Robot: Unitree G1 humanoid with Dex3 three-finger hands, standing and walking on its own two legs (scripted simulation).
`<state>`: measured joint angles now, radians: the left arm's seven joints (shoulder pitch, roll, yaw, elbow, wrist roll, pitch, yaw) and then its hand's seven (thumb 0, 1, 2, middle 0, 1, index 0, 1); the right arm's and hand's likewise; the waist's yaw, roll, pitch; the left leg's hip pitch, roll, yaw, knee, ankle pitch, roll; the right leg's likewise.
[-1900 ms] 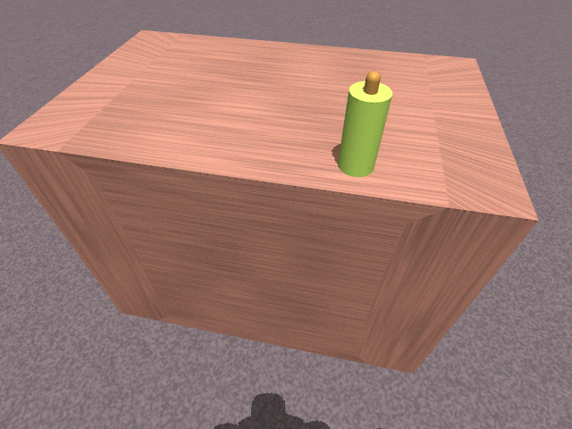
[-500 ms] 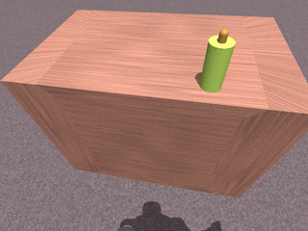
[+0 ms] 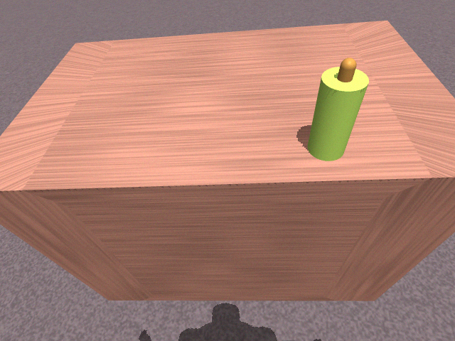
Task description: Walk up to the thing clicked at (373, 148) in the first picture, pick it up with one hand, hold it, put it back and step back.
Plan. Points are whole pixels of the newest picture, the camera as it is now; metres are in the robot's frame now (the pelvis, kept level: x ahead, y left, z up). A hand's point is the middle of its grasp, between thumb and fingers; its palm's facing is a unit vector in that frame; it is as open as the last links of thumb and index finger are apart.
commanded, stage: walk up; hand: right
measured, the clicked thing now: (336, 110) +0.47 -0.21 +0.15
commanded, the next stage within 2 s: stand in 1.74 s
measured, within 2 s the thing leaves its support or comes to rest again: neither
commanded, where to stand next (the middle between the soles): +0.09 +0.03 m, yaw -5 degrees
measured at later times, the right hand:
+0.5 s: hand out of the picture +0.10 -0.24 -0.14, palm faces +0.07 +0.90 -0.43, open 7.4 cm
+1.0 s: hand out of the picture +0.08 -0.23 -0.14, palm faces +0.07 +0.94 -0.34, open 7.4 cm
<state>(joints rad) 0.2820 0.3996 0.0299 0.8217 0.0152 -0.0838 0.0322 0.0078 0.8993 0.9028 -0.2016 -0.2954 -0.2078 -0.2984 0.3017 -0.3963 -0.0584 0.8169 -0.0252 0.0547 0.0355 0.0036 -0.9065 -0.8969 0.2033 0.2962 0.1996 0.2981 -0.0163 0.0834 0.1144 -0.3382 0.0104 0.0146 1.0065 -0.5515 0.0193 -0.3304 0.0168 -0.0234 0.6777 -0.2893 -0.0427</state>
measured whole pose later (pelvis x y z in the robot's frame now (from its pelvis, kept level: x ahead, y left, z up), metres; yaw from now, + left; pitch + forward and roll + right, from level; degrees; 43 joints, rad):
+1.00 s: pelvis +0.02 +0.04 +0.02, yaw -6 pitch -3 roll +0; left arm 0.07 0.35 0.01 1.08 0.00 0.00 -0.02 0.01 0.90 0.90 -0.20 -0.30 -0.21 -0.30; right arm 0.10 -0.37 0.00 1.08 0.00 -0.02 0.00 0.00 -0.91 -0.90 0.20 0.30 0.20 0.30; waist 0.00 0.01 0.08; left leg -0.19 0.06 0.01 0.46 -0.22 -0.05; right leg -0.19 -0.01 0.01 0.48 -0.25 0.01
